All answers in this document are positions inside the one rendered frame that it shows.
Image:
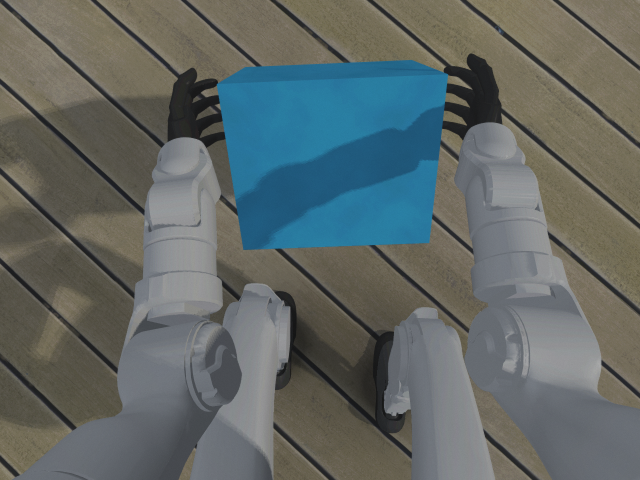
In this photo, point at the carton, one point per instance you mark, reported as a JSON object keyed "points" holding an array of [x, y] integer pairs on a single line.
{"points": [[337, 154]]}

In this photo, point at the left robot thigh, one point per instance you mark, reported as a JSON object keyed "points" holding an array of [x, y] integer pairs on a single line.
{"points": [[238, 444]]}

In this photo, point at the robot right upper arm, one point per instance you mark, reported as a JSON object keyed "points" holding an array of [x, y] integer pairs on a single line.
{"points": [[542, 366]]}

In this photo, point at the robot left shin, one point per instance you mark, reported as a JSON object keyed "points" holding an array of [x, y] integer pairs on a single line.
{"points": [[252, 289]]}

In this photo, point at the robot left forearm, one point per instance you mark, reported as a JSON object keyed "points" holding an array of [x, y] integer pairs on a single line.
{"points": [[180, 283]]}

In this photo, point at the right robot hand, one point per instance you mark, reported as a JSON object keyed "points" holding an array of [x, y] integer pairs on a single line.
{"points": [[483, 100]]}

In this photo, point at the robot left upper arm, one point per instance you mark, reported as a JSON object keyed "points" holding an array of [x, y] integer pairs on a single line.
{"points": [[172, 382]]}

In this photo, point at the left robot hand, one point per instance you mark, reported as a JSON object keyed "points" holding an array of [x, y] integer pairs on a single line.
{"points": [[183, 113]]}

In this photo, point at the robot right forearm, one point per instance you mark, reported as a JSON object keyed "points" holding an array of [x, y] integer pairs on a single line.
{"points": [[513, 259]]}

